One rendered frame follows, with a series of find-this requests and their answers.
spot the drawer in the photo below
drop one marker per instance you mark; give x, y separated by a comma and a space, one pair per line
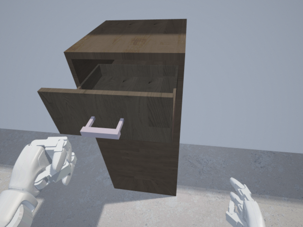
144, 95

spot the handle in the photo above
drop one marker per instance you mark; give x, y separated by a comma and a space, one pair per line
106, 133

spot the cabinet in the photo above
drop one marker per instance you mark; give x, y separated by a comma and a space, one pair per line
143, 166

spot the left robot hand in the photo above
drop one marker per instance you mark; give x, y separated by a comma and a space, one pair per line
41, 163

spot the right robot hand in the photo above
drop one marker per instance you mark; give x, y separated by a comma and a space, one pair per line
249, 211

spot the left robot forearm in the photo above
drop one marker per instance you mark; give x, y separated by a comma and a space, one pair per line
16, 208

